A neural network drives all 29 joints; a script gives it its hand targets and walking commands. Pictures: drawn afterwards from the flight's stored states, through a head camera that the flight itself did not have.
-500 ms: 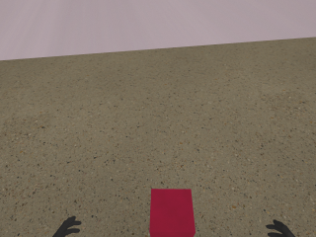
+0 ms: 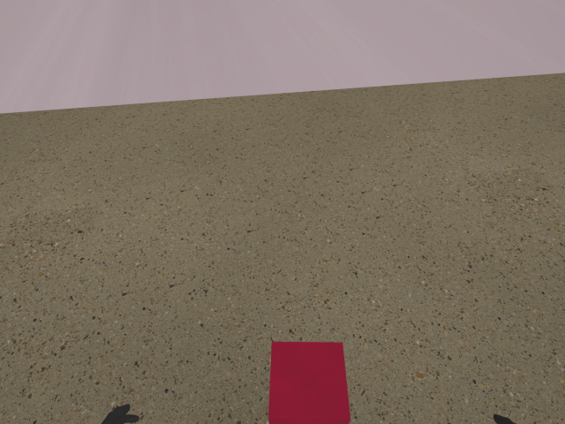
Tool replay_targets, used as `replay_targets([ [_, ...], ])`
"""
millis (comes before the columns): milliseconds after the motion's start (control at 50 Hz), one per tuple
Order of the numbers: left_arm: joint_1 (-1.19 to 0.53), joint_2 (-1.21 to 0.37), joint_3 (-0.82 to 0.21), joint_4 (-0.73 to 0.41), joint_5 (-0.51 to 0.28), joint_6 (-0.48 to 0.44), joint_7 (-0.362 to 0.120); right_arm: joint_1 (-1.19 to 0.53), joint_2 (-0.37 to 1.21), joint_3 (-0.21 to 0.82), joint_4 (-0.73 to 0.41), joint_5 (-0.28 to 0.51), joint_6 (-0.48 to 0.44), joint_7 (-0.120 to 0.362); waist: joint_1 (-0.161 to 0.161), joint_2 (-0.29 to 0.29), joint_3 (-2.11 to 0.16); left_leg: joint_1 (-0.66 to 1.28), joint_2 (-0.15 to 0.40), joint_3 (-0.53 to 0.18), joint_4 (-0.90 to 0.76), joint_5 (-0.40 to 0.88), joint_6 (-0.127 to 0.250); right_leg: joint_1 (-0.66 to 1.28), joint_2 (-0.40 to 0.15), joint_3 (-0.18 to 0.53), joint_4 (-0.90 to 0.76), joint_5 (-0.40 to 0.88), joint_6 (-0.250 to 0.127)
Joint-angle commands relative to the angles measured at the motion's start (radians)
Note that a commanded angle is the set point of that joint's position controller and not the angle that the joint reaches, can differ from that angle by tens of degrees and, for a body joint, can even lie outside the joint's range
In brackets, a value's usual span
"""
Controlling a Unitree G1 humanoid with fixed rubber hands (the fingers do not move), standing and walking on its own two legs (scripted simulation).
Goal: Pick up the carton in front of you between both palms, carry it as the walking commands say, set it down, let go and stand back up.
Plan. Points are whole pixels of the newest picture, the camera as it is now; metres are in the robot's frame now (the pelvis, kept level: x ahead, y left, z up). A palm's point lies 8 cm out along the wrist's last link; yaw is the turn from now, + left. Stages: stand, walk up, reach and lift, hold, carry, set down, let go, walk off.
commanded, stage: stand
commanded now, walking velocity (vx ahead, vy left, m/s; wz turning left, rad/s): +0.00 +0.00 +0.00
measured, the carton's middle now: (306, 392) +0.38 -0.02 -0.65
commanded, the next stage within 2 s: none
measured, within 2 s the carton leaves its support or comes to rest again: neither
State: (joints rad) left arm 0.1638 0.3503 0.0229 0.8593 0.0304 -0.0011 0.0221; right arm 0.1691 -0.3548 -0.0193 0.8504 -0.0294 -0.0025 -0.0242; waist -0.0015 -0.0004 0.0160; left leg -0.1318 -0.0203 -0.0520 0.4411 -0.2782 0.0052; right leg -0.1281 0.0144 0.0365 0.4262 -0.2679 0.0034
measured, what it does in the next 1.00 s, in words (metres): stands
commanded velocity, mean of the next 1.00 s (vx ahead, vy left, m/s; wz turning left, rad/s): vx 0.00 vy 0.00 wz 0.00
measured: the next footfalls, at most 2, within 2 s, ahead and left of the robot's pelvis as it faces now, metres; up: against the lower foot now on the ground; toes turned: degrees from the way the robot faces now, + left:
none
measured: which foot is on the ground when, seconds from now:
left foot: down 0.00-1.00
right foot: down 0.00-1.00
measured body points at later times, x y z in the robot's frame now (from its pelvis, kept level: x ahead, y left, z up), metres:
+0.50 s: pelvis -0.02 +0.00 +0.00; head -0.02 +0.00 +0.45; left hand +0.09 +0.31 -0.11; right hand +0.09 -0.31 -0.11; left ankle -0.02 +0.12 -0.74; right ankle -0.02 -0.12 -0.74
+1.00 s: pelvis -0.02 +0.00 +0.01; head -0.02 +0.00 +0.46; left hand +0.08 +0.31 -0.11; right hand +0.08 -0.32 -0.11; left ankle -0.02 +0.12 -0.74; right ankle -0.02 -0.12 -0.74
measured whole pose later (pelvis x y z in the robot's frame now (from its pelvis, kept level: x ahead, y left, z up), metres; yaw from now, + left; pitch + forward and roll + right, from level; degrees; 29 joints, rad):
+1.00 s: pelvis -0.02 +0.00 +0.01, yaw +0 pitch -3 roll +0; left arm 0.13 0.39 0.01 1.02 0.02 -0.01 0.01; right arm 0.12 -0.39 0.00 1.02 -0.02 -0.01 -0.01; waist 0.00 0.00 0.03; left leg -0.10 -0.02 -0.05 0.36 -0.20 0.00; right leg -0.10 0.01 0.04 0.34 -0.20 0.00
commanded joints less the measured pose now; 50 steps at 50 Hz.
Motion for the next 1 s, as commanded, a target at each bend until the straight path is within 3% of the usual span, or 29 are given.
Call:
replay_targets([
  [0, -0.033, 0.155, 0.032, -0.039, -0.001, -0.013, 0.003, -0.033, -0.160, -0.034, -0.039, 0.001, -0.013, -0.004, 0.001, 0.004, -0.035, -0.005, 0.103, -0.077, -0.064, 0.271, 0.008, 0.011, -0.098, 0.074, -0.057, 0.247, -0.014],
  [440, -0.050, 0.182, 0.022, 0.064, -0.007, -0.018, -0.005, -0.059, -0.187, -0.022, 0.068, 0.008, -0.019, 0.004, 0.003, 0.003, -0.009, -0.003, 0.114, -0.091, -0.123, 0.192, 0.013, 0.012, -0.110, 0.090, -0.115, 0.176, -0.018],
  [980, -0.067, 0.205, 0.015, 0.122, -0.014, -0.019, -0.008, -0.078, -0.203, -0.016, 0.126, 0.014, -0.018, 0.007, 0.003, 0.003, -0.011, 0.011, 0.122, -0.093, -0.142, 0.205, 0.015, 0.021, -0.118, 0.093, -0.135, 0.186, -0.021],
])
